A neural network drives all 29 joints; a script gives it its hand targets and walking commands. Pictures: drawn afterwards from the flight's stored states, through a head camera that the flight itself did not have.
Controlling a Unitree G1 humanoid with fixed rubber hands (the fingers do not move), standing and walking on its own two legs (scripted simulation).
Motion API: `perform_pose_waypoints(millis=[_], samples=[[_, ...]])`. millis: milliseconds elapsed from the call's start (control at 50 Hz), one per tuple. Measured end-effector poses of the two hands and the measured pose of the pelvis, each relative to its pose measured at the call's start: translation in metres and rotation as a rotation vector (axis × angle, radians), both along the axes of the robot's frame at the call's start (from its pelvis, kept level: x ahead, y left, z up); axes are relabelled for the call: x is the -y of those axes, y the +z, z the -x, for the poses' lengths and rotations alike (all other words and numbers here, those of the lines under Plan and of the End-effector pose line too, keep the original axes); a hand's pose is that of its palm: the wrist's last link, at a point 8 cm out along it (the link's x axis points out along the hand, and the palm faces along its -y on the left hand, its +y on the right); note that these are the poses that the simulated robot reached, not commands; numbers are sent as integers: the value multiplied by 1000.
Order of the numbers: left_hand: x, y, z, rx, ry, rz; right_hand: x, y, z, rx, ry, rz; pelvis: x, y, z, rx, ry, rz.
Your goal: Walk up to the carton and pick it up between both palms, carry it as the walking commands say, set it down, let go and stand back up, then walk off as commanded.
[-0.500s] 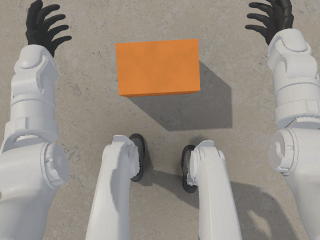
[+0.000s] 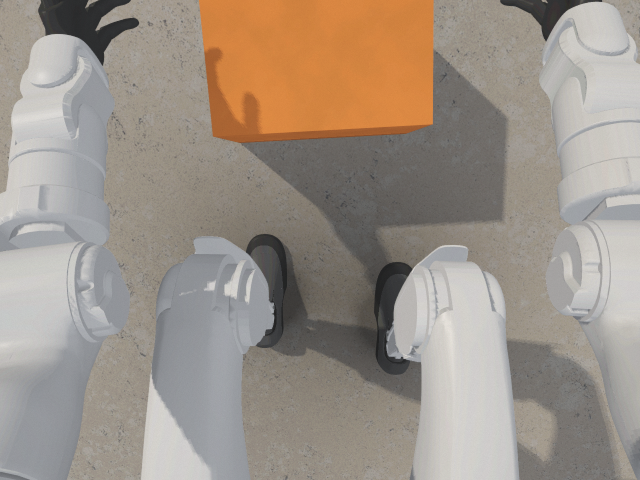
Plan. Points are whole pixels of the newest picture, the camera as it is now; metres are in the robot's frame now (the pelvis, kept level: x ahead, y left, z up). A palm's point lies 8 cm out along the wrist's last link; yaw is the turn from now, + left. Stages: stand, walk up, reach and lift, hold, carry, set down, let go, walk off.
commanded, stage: reach and lift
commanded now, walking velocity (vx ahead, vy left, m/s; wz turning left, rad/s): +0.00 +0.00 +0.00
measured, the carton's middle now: (319, 72) +0.53 +0.04 -0.33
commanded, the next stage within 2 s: none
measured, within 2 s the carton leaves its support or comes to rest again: neither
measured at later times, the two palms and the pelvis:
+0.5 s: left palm (127, 68) +0.51 +0.27 -0.24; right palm (501, 57) +0.54 -0.19 -0.26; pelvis -0.01 +0.00 -0.06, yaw +0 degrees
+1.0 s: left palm (144, 62) +0.52 +0.25 -0.24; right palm (487, 52) +0.54 -0.17 -0.25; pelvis -0.01 +0.00 -0.06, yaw +0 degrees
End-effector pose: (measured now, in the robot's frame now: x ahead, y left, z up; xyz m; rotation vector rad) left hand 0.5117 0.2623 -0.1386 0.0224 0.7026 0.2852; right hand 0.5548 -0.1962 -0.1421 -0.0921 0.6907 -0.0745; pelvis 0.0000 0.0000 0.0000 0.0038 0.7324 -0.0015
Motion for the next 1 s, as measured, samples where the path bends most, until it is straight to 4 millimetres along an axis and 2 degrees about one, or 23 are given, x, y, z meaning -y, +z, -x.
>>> perform_pose_waypoints(millis=[300, 380, 480, 620, 860, 1000], samples=[[5, -84, 9, -53, 7, 14, -8, -80, 10, -48, 1, 11, 0, -46, 4, 74, 4, 1], [-1, -98, 8, -64, 11, 3, -7, -98, 12, -62, -1, 12, 1, -55, 6, 94, 4, 0], [-6, -105, 5, -81, 14, -19, -8, -114, 14, -66, -1, -2, 0, -63, 6, 117, -1, -3], [3, -105, -5, -62, 18, 0, -8, -117, 14, -58, 14, 4, 1, -67, 5, 137, -2, -3], [6, -106, 0, -75, 14, 0, -16, -112, 11, -59, 25, -3, 2, -65, 6, 125, -6, -4], [16, -105, -4, -71, -3, 10, -28, -111, 11, -58, 38, -16, 2, -63, 8, 124, -4, -3]])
